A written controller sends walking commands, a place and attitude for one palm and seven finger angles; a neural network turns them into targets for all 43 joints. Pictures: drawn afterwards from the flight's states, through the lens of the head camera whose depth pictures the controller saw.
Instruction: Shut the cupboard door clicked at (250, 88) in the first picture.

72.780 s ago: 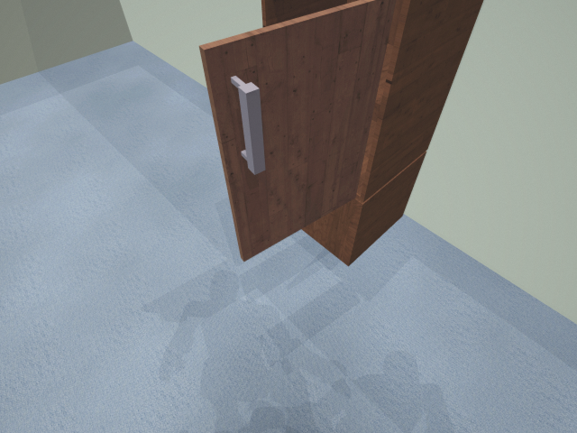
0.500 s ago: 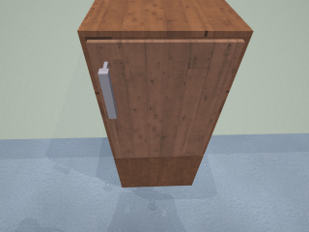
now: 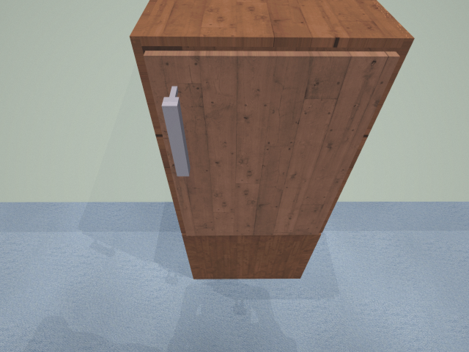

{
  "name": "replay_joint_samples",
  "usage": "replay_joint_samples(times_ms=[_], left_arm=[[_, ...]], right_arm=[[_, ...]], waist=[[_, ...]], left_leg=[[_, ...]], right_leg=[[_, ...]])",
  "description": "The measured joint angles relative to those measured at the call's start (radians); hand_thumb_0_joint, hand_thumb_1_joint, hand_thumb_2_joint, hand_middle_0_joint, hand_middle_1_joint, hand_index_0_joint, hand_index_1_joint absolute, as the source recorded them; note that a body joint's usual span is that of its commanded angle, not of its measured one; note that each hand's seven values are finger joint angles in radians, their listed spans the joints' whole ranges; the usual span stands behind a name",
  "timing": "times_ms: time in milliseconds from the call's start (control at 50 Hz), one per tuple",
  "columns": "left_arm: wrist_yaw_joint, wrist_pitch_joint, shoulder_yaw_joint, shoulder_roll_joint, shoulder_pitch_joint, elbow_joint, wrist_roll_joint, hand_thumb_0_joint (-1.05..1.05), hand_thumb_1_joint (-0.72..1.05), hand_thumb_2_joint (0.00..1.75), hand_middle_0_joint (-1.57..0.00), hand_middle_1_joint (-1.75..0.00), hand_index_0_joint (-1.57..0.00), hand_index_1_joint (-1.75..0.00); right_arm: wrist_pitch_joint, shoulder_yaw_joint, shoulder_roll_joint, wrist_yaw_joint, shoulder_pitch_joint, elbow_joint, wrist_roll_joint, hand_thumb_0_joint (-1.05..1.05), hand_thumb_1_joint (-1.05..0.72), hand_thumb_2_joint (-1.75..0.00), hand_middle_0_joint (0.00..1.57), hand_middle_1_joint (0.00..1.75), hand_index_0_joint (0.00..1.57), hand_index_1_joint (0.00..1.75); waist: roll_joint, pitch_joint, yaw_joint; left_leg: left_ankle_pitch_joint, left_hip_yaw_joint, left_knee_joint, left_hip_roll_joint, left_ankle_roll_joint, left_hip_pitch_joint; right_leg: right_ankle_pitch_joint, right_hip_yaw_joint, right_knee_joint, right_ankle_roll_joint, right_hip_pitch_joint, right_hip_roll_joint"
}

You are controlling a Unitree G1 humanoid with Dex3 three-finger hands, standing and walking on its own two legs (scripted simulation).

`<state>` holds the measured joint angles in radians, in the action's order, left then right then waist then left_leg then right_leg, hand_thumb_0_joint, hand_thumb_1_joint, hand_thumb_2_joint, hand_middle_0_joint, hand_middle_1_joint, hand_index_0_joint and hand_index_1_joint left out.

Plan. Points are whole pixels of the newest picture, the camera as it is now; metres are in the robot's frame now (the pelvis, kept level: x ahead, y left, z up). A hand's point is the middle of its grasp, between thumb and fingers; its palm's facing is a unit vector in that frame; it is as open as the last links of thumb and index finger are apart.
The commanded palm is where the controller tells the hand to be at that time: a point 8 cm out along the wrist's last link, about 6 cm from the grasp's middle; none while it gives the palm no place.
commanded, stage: look again from close up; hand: left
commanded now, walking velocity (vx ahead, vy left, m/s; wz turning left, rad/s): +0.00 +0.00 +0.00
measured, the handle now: (179, 133) +0.48 +0.13 +0.11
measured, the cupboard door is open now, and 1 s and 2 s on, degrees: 0 0 0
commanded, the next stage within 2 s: shuffle to correct the standing spot in 0.36 s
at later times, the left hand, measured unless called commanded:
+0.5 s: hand out of the picture +0.02 +0.21 -0.17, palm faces -0.02 -0.97 -0.24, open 7.4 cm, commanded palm none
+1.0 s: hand out of the picture -0.01 +0.13 -0.19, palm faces +0.02 -0.99 -0.13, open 7.4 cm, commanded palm none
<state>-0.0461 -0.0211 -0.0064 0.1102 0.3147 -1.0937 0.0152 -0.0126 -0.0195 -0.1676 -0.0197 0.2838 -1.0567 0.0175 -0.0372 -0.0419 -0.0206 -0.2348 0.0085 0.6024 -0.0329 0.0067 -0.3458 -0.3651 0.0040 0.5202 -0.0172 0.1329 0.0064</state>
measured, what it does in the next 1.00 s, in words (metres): shifts its weight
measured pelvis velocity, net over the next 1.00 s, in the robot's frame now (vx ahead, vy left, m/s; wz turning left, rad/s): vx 0.04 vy -0.03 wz -0.02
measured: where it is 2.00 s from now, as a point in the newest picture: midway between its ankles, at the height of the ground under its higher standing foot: outside the picture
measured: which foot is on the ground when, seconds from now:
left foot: down 0.00-1.00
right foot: down 0.00-0.92, up 0.94-1.00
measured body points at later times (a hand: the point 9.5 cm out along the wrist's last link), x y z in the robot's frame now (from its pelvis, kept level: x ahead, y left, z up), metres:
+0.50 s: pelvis +0.01 +0.01 +0.00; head +0.02 +0.02 +0.45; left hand +0.03 +0.26 -0.15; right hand +0.06 -0.23 -0.14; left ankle +0.05 +0.11 -0.73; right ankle -0.05 -0.14 -0.73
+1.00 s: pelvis +0.04 -0.03 -0.01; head +0.07 -0.01 +0.44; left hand -0.01 +0.18 -0.17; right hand +0.07 -0.27 -0.15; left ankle +0.05 +0.10 -0.73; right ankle -0.04 -0.13 -0.70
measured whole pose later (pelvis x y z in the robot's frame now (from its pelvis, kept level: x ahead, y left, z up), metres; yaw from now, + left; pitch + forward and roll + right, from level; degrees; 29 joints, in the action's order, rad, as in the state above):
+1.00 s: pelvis +0.04 -0.03 -0.01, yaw -1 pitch +0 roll +0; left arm -0.01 0.05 0.02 0.16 0.38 -1.08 0.03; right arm -0.02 -0.03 -0.15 -0.04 0.24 -1.06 0.03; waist 0.05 -0.05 0.01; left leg -0.33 0.06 0.66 -0.08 -0.02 -0.34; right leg -0.54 -0.04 0.88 0.03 0.29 0.02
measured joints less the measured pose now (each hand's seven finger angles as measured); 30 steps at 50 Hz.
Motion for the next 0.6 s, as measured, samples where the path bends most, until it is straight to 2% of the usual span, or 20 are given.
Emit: replay_joint_samples(times_ms=[160,360,480,600], left_arm=[[0.001,0.013,0.004,0.053,-0.011,0.036,0.003,0.00,0.91,0.90,-0.20,-0.29,-0.20,-0.30],[0.012,0.017,0.003,0.102,-0.026,0.047,0.003,0.00,0.91,0.90,-0.20,-0.29,-0.20,-0.30],[0.017,0.019,0.002,0.113,-0.039,0.039,0.002,0.00,0.91,0.90,-0.20,-0.29,-0.20,-0.30],[0.018,0.026,0.003,0.111,-0.040,0.028,0.004,0.00,0.91,0.90,-0.20,-0.29,-0.20,-0.30]], right_arm=[[0.002,0.006,-0.015,0.006,-0.042,0.033,-0.002,0.01,-0.93,-0.90,0.20,0.30,0.20,0.30],[-0.002,0.016,-0.015,0.016,-0.082,0.031,-0.005,0.00,-0.91,-0.90,0.20,0.30,0.20,0.30],[-0.001,0.013,-0.031,0.015,-0.094,0.010,-0.007,0.00,-0.91,-0.90,0.20,0.30,0.20,0.30],[0.009,0.009,-0.032,0.012,-0.086,-0.007,-0.002,0.00,-0.90,-0.90,0.20,0.30,0.20,0.30]], waist=[[0.018,0.020,0.020],[0.041,0.009,0.031],[0.050,-0.003,0.032],[0.063,0.004,0.019]], left_leg=[[-0.007,0.029,-0.008,0.027,0.019,0.018],[0.016,0.046,-0.059,0.035,0.023,0.034],[0.022,0.048,-0.073,0.033,0.021,0.042],[0.018,0.037,-0.068,0.035,0.017,0.037]], right_leg=[[-0.023,0.023,0.030,-0.016,0.005,-0.032],[-0.005,0.039,0.001,-0.024,0.005,-0.043],[0.002,0.040,-0.013,-0.024,-0.002,-0.041],[-0.008,0.029,-0.004,-0.018,0.001,-0.042]])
